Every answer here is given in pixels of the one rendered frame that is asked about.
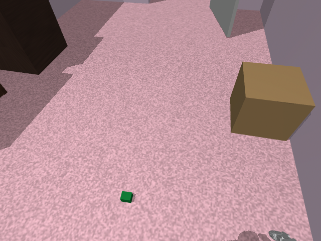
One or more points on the right robot hand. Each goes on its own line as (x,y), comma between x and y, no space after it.
(280,236)

